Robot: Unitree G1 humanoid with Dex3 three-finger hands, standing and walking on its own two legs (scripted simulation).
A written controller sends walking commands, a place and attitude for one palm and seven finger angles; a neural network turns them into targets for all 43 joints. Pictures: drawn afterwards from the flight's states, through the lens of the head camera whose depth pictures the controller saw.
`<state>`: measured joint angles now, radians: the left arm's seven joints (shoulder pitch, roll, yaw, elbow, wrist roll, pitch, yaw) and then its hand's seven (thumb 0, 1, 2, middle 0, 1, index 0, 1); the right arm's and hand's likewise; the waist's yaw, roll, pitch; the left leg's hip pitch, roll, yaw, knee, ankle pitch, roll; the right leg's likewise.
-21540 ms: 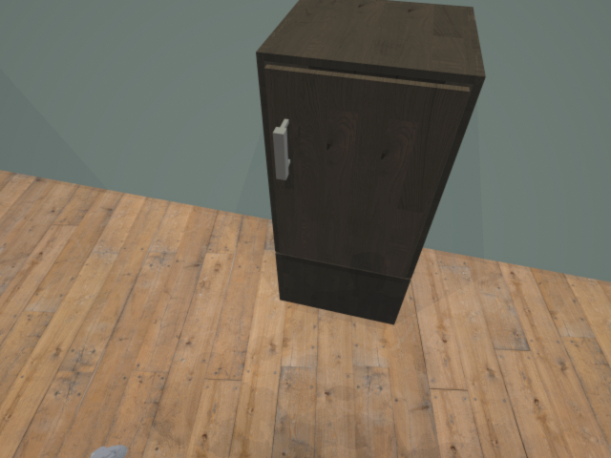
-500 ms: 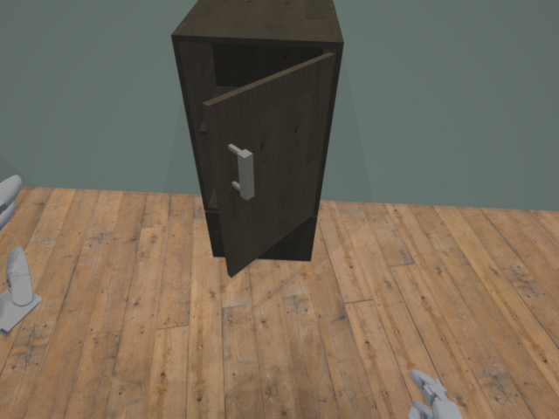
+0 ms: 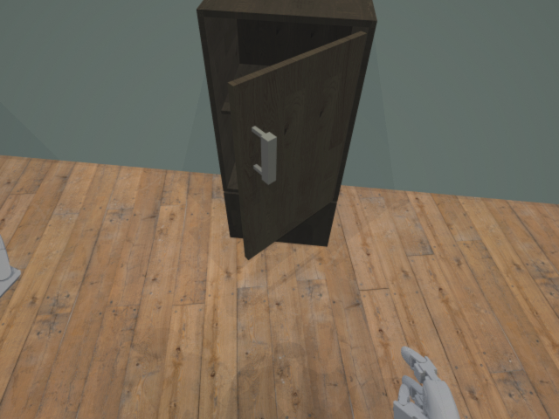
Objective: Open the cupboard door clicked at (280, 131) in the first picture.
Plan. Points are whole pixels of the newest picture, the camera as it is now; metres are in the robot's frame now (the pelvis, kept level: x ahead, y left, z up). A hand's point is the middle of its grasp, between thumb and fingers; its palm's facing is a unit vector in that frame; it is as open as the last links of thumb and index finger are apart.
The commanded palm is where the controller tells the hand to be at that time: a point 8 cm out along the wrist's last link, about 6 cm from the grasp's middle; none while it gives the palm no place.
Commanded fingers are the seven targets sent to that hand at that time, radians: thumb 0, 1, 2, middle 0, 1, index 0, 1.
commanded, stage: let the arm hang, fingers relaxed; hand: left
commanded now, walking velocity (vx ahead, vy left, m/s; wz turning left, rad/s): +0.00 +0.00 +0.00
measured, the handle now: (262, 154) +0.65 +0.07 -0.01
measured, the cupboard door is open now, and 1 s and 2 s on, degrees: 48 48 48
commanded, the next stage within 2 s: look to check the result in 1.14 s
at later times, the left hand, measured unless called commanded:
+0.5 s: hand out of the picture -0.01 +0.20 -0.16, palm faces +0.12 -0.97 -0.23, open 7.0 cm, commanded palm none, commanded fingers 0.00 0.90 0.90 -0.20 -0.30 -0.20 -0.30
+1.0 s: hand out of the picture -0.01 +0.19 -0.16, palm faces +0.09 -0.98 -0.19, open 7.3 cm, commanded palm none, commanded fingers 0.00 0.90 0.90 -0.20 -0.30 -0.20 -0.30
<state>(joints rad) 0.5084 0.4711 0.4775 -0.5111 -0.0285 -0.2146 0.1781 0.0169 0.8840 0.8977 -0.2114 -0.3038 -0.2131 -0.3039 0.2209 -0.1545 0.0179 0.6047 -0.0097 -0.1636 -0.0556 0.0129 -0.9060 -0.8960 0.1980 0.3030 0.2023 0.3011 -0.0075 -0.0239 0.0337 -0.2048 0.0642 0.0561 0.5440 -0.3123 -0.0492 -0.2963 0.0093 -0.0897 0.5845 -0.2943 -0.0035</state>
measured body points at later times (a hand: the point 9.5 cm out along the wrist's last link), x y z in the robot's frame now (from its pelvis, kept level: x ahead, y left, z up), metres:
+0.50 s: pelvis -0.01 +0.00 +0.01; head +0.02 +0.01 +0.46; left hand -0.02 +0.25 -0.14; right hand +0.00 -0.23 -0.15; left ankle +0.00 +0.14 -0.73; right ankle +0.03 -0.07 -0.73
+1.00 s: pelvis +0.00 +0.02 +0.01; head +0.00 +0.01 +0.46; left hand -0.01 +0.24 -0.15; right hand -0.02 -0.18 -0.15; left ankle +0.00 +0.14 -0.73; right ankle +0.03 -0.07 -0.73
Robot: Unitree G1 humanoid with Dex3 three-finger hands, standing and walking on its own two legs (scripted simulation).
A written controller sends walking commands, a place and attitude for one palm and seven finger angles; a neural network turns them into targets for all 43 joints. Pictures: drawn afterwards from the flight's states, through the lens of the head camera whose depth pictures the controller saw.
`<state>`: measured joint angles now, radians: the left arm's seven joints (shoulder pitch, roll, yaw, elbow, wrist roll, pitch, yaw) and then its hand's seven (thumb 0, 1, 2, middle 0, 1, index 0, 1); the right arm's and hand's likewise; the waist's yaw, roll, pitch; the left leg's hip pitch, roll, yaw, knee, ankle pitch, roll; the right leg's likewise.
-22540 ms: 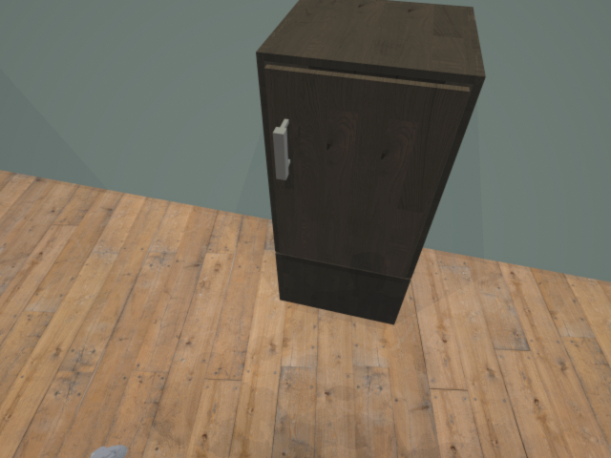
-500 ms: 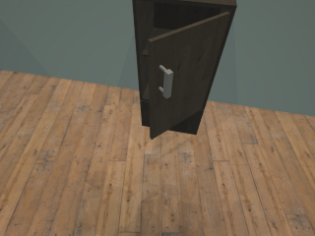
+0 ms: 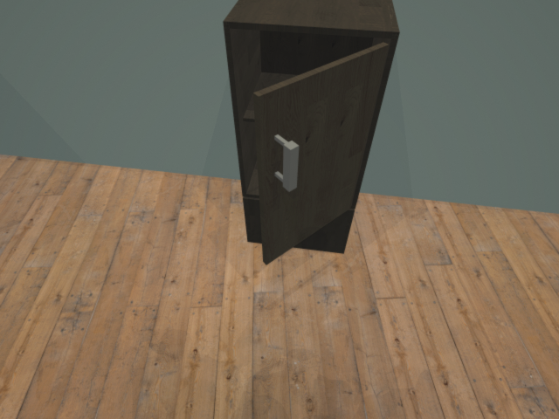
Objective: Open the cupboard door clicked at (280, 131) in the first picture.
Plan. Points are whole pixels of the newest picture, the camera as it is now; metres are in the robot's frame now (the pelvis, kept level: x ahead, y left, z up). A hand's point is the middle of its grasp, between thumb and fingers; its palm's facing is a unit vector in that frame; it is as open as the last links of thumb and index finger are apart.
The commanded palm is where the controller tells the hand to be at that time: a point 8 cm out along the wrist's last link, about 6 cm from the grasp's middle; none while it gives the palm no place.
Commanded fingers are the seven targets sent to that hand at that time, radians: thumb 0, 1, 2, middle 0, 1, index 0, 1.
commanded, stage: let the arm hang, fingers relaxed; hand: left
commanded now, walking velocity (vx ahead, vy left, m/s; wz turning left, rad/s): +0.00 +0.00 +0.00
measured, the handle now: (284, 162) +0.65 +0.02 -0.03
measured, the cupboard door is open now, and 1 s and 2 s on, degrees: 48 48 48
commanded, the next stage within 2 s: look to check the result in 0.14 s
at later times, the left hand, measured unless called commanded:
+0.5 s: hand out of the picture -0.01 +0.17 -0.18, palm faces +0.05 -0.98 -0.18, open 7.4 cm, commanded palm none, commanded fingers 0.00 0.90 0.90 -0.20 -0.30 -0.20 -0.30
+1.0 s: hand out of the picture +0.02 +0.18 -0.18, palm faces +0.01 -0.98 -0.19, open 7.4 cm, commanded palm none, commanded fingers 0.00 0.90 0.90 -0.20 -0.30 -0.20 -0.30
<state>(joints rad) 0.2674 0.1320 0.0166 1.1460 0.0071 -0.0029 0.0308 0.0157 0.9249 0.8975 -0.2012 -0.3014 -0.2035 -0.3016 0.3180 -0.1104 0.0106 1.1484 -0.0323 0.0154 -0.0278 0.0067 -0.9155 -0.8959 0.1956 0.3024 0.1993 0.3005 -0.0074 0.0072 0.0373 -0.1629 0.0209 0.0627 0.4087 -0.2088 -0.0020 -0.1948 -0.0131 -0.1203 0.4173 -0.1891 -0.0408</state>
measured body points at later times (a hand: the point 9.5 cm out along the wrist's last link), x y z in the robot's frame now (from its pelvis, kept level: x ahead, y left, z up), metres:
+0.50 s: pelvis +0.01 +0.01 +0.00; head +0.02 +0.01 +0.45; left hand -0.01 +0.23 -0.16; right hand -0.01 -0.19 -0.17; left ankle +0.01 +0.12 -0.74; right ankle +0.03 -0.09 -0.74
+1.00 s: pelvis +0.01 +0.01 +0.00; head +0.03 +0.00 +0.45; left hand +0.02 +0.23 -0.16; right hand +0.00 -0.21 -0.17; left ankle +0.01 +0.12 -0.74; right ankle +0.03 -0.09 -0.74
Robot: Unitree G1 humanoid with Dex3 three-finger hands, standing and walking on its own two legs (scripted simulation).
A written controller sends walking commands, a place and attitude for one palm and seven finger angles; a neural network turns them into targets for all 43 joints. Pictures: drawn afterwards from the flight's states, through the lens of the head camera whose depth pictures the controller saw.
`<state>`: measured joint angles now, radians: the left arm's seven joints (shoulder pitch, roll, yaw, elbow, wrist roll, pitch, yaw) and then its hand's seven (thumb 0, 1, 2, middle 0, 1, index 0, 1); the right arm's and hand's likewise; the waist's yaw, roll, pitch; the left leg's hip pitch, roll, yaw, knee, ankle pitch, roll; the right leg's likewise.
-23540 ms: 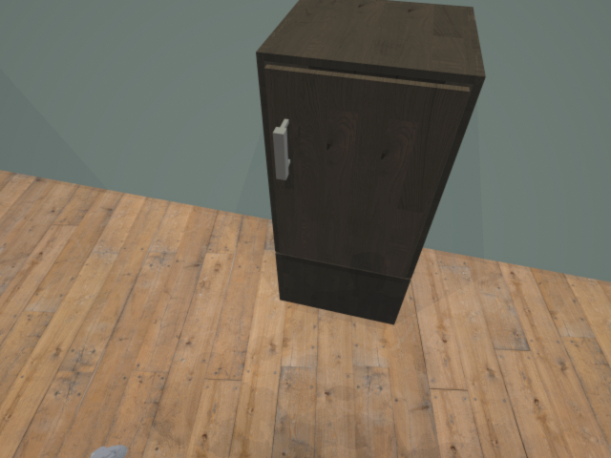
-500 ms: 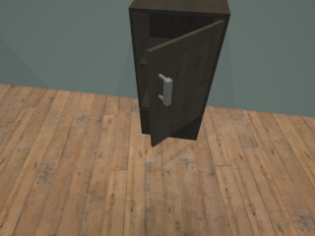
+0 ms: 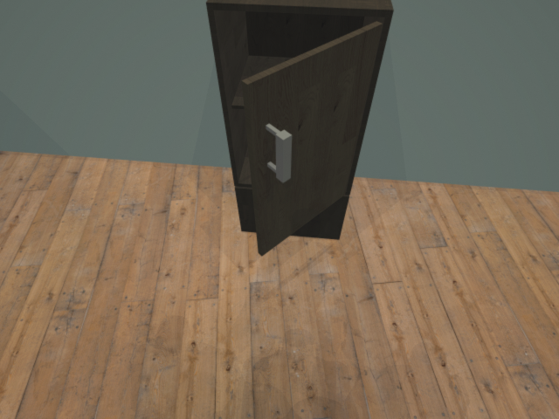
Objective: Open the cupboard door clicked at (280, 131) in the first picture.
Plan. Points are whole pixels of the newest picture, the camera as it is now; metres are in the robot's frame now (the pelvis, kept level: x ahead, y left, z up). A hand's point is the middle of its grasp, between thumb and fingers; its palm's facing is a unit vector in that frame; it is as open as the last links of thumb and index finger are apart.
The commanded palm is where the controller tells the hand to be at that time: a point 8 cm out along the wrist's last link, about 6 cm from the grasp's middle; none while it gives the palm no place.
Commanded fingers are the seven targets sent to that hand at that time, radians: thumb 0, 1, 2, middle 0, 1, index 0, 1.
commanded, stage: walk to a spot facing it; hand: left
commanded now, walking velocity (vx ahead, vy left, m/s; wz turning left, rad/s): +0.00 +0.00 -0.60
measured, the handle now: (277, 152) +0.64 +0.05 -0.02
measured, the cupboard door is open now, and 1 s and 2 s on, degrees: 48 48 48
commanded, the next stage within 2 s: none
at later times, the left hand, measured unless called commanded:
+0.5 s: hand out of the picture +0.09 +0.16 -0.15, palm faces -0.14 -0.95 -0.29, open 7.4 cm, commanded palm none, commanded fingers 0.00 0.90 0.90 -0.20 -0.30 -0.20 -0.30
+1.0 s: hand (182, 383) +0.20 +0.19 -0.17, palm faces -0.44 -0.87 -0.22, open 7.4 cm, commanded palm none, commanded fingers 0.00 0.90 0.90 -0.20 -0.30 -0.20 -0.30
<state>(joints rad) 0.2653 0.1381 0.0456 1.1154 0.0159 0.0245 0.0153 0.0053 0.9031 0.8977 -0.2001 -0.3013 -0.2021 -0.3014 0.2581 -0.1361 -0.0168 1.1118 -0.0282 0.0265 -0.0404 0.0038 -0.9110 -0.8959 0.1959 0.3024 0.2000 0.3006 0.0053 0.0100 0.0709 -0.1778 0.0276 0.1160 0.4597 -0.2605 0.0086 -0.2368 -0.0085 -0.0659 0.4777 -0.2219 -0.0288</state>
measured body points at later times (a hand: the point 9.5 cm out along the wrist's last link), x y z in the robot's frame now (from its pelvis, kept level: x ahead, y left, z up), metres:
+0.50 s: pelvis +0.00 -0.04 +0.00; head +0.06 -0.08 +0.45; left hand +0.10 +0.21 -0.13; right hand +0.06 -0.31 -0.15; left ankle -0.01 +0.14 -0.65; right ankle +0.01 -0.10 -0.74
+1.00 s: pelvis +0.03 +0.02 +0.00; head +0.10 +0.02 +0.45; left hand +0.22 +0.23 -0.15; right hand -0.02 -0.23 -0.12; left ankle +0.07 +0.12 -0.74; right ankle -0.04 -0.10 -0.65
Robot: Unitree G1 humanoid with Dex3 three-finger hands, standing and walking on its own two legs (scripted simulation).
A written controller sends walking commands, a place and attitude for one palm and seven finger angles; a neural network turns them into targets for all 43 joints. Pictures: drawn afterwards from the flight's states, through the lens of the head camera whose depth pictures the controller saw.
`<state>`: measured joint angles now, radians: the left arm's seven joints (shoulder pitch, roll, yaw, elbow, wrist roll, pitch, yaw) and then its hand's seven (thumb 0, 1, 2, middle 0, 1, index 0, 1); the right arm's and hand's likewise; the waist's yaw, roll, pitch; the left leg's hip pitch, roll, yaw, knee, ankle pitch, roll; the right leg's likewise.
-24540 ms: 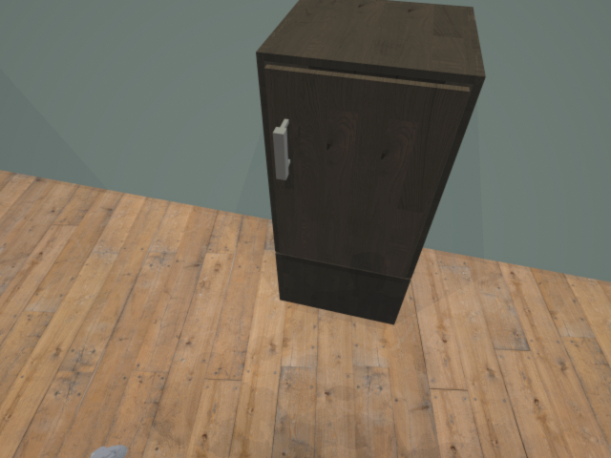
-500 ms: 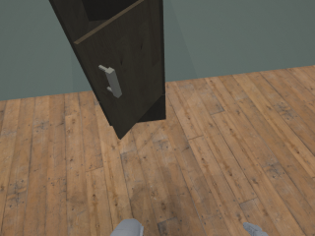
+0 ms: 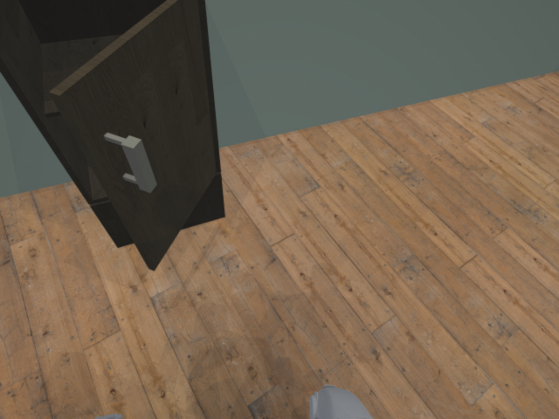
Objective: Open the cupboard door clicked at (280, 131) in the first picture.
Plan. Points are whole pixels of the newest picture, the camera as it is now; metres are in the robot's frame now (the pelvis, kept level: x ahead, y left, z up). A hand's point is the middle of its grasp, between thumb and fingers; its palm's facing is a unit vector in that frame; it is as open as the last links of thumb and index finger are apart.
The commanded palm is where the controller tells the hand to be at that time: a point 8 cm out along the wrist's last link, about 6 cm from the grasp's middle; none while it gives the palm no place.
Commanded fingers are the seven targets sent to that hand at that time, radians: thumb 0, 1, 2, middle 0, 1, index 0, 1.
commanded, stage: walk to a spot facing it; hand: left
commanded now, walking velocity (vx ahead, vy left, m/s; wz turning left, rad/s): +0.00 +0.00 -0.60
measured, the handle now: (130, 162) +0.51 +0.33 -0.03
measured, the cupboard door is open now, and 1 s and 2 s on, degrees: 48 48 48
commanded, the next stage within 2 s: none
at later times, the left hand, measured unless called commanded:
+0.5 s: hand (208, 388) +0.17 +0.12 -0.17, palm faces -0.34 -0.92 -0.22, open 7.4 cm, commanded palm none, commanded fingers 0.00 0.90 0.90 -0.20 -0.30 -0.20 -0.30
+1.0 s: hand (295, 297) +0.34 -0.01 -0.17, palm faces -0.66 -0.74 -0.13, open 7.4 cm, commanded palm none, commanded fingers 0.00 0.90 0.90 -0.20 -0.30 -0.20 -0.30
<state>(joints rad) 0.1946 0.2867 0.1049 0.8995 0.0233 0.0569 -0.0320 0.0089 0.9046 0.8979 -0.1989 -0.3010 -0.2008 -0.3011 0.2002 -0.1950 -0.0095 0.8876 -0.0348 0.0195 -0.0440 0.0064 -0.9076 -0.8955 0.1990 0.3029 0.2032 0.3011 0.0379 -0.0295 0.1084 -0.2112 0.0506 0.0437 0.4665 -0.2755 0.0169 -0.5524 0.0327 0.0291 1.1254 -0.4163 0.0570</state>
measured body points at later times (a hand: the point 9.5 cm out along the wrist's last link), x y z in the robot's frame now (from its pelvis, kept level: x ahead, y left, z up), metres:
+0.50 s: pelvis +0.02 -0.03 -0.01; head +0.06 -0.04 +0.44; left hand +0.19 +0.17 -0.15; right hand +0.00 -0.30 -0.15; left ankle +0.06 +0.10 -0.70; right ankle -0.02 -0.14 -0.74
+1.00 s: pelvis +0.13 -0.07 -0.01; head +0.18 -0.09 +0.44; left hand +0.38 +0.03 -0.16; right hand -0.08 -0.19 -0.14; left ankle +0.09 +0.08 -0.74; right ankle +0.14 -0.23 -0.70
